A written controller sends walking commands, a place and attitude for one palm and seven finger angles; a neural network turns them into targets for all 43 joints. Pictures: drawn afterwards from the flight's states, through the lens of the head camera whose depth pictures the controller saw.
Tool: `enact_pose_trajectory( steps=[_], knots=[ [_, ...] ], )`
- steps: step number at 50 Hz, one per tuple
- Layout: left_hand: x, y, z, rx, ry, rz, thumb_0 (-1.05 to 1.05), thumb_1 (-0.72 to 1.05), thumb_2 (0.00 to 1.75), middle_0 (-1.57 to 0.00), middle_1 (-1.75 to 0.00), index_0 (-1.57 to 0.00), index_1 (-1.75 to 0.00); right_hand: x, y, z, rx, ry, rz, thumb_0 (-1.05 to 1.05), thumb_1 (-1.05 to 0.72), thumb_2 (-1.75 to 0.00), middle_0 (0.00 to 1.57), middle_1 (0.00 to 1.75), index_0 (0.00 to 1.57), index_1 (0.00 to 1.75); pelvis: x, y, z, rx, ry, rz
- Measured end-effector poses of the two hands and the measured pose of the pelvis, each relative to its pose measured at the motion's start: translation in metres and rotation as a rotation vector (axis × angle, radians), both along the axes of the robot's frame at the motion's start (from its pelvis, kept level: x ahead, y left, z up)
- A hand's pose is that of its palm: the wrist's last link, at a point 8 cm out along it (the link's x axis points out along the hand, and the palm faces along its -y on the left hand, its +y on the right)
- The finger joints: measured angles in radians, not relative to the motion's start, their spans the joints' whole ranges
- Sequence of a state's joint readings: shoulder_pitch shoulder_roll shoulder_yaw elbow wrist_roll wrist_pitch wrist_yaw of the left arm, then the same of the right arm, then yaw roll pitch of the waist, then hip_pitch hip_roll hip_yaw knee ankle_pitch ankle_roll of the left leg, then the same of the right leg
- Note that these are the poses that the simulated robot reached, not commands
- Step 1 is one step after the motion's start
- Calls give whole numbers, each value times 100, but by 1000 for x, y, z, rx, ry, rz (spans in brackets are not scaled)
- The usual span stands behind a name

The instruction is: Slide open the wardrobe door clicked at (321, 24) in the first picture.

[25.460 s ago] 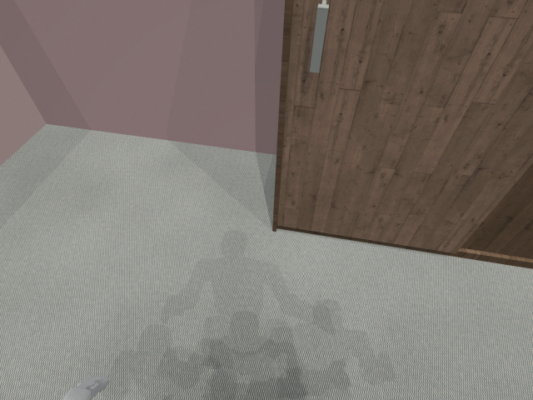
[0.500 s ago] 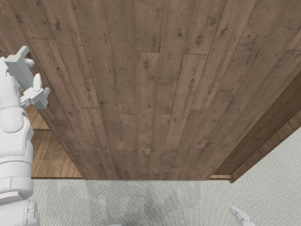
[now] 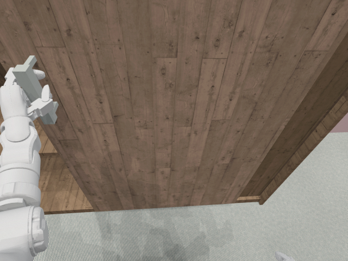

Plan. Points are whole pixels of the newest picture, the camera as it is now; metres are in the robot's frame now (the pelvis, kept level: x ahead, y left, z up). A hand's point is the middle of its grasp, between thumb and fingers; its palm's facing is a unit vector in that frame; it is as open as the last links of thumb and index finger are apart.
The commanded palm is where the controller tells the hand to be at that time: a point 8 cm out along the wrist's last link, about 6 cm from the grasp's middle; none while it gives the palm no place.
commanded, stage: stop walking and hold the door there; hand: left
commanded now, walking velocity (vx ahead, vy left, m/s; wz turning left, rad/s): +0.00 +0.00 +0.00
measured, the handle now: (41, 91) +0.45 +0.34 +0.14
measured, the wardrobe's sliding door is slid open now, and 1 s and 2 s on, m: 0.60 0.60 0.60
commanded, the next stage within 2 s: loosen the grip on the handle in 1.40 s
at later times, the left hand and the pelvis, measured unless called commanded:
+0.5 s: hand (45, 102) +0.42 +0.31 +0.14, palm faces +0.38 -0.89 -0.23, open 5.6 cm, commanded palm +0.37 +0.36 +0.12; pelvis +0.02 +0.04 +0.00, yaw +4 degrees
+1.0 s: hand (45, 103) +0.41 +0.31 +0.14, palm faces +0.30 -0.94 -0.16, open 5.6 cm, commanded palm +0.38 +0.35 +0.12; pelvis -0.01 +0.07 +0.00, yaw +4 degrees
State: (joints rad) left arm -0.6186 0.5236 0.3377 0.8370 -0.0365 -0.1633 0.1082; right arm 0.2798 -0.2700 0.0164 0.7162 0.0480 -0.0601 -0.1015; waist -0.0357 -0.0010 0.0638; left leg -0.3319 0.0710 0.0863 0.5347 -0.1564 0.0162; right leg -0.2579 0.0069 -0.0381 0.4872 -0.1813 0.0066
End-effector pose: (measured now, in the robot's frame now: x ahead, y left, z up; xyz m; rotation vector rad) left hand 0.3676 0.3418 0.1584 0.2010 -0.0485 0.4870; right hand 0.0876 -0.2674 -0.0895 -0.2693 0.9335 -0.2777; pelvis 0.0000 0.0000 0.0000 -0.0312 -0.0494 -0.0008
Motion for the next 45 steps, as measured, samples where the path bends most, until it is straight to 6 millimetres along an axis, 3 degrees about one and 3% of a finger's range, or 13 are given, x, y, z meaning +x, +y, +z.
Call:
enact_pose_trajectory(
  steps=[10, 15, 21, 26, 29, 37, 41, 45],
  knots=[
    [0, 1, 1, 28, 16, 17, -11, 65, 77, -45, -139, -35, -138, -6, -6, -12, 22, 63, -15, 1, -90, -90, 20, 30, 21, 30, 10, -5, 1, 6, 19, -1],
    [1, 3, 1, 52, 28, 9, -13, 63, 78, -45, -139, -37, -139, 5, -7, -15, 34, 63, -14, 1, -90, -90, 20, 30, 21, 30, 18, -3, 1, 4, 23, 10],
    [4, 8, -2, 57, 42, -41, -18, 61, 80, -45, -140, -41, -140, 26, 0, -14, 11, 65, 10, 1, -90, -90, 20, 30, 20, 30, 21, 17, 1, 28, 21, 41],
    [9, 14, -8, 57, -12, -115, -18, 61, 81, -45, -140, -43, -140, 49, 22, -10, -30, 29, 57, 1, -90, -90, 20, 30, 20, 30, 18, 43, -6, 48, 16, 87],
    [10, 15, -10, 59, -44, -151, -18, 62, 80, -45, -140, -42, -140, 60, 46, -10, -14, -3, 64, 1, -90, -90, 20, 30, 20, 30, 10, 57, -9, 53, 11, 76],
    [8, 11, -11, 6, -55, -145, -14, 68, 77, -45, -140, -34, -140, 61, 121, -21, 151, -12, 183, 0, -90, -90, 20, 30, 20, 30, -6, 58, -6, 36, 39, 58],
    [7, 10, -9, 30, -29, -132, -15, 69, 75, -45, -140, -33, -140, 52, 131, -31, 197, 9, 198, 0, -90, -90, 20, 30, 21, 30, -12, 57, -5, 5, 31, 55],
    [7, 12, -8, 27, -16, -148, -15, 68, 75, -45, -140, -35, -140, 39, 123, -30, 174, 38, 171, 1, -90, -89, 20, 30, 21, 30, -12, 60, -4, 7, 32, 63]
  ],
)
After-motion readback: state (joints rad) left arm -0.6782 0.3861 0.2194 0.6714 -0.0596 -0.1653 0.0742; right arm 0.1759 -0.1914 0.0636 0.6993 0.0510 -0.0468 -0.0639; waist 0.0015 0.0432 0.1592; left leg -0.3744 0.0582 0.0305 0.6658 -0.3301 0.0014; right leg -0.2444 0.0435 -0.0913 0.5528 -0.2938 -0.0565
